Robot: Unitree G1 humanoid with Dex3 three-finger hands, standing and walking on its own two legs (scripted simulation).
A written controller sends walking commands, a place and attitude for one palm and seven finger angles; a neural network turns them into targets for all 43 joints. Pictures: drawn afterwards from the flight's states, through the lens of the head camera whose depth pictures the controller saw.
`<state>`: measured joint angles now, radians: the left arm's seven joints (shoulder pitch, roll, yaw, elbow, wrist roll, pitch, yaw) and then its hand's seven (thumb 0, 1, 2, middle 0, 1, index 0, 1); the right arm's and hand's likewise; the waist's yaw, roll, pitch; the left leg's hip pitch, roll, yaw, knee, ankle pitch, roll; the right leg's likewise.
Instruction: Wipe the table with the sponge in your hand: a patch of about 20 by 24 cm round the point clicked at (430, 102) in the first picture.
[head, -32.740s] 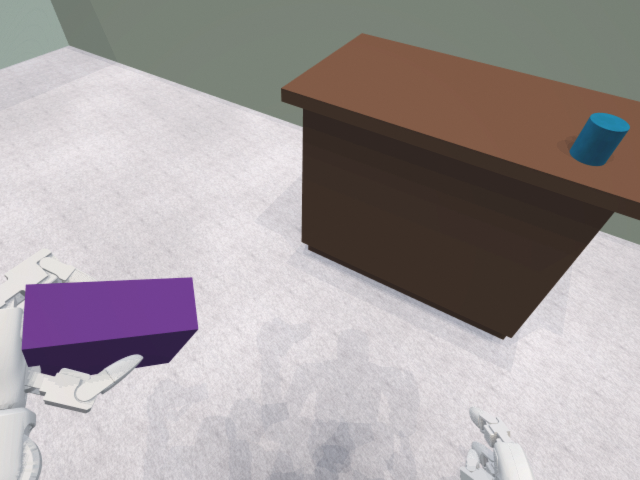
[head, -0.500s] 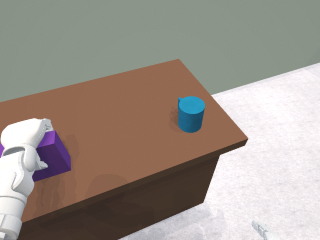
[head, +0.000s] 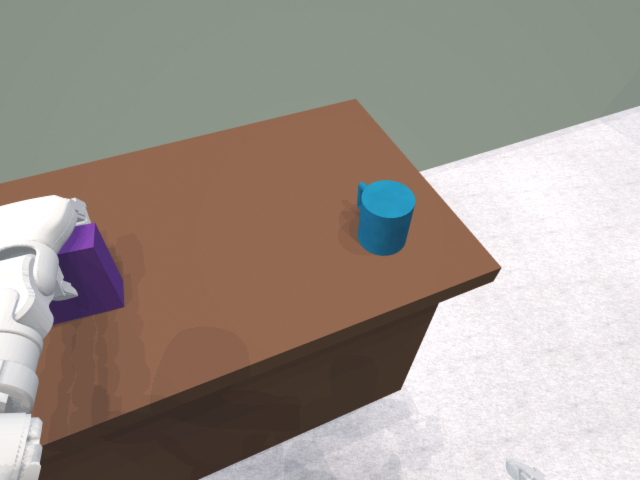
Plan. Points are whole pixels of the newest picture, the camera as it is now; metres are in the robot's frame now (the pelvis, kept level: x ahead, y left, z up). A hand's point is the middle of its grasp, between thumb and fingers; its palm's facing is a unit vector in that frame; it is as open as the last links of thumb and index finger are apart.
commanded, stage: wipe forward along the first lane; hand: left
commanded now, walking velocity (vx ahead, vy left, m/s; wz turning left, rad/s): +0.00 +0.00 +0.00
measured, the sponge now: (61, 288) +0.34 +0.39 +0.02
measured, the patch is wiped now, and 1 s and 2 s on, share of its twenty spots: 0.45 0.50 0.70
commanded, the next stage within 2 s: slide across to the middle lane in 0.42 s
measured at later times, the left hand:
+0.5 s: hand (60, 227) +0.40 +0.40 +0.08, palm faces -0.13 -0.01 -0.99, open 9.5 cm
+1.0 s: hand (99, 213) +0.43 +0.35 +0.08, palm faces -0.10 -0.02 -1.00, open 9.5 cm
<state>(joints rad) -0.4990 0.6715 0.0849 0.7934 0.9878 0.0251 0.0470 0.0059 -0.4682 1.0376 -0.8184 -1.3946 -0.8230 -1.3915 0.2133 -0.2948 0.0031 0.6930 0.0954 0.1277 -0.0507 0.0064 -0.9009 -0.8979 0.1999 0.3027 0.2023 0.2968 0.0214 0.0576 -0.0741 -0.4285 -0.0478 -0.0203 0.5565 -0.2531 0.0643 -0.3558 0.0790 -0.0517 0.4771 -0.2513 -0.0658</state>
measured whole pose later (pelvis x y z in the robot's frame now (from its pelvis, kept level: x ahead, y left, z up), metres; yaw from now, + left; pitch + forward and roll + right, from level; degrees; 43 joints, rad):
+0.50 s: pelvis +0.01 +0.03 +0.00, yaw +0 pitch +10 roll -3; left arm -0.67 0.69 0.07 0.97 1.04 0.00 0.08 0.01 -0.47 1.04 -0.82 -1.39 -0.82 -1.39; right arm 0.26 -0.29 -0.01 0.71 0.09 0.16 -0.03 0.00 -0.90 -0.90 0.20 0.30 0.20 0.30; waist -0.01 0.05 -0.10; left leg -0.48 -0.07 -0.01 0.57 -0.27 0.09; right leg -0.41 0.06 -0.04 0.49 -0.26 -0.03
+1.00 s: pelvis +0.02 +0.02 +0.00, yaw +0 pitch +9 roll -2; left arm -0.68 0.59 -0.02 0.90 1.00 0.10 0.09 0.01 -0.46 1.04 -0.80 -1.41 -0.80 -1.41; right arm 0.23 -0.28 0.00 0.71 0.08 0.14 -0.03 0.00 -0.90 -0.90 0.20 0.30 0.20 0.30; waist -0.01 0.06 -0.09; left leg -0.41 -0.07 -0.01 0.52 -0.26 0.09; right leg -0.34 0.05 -0.04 0.44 -0.26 -0.04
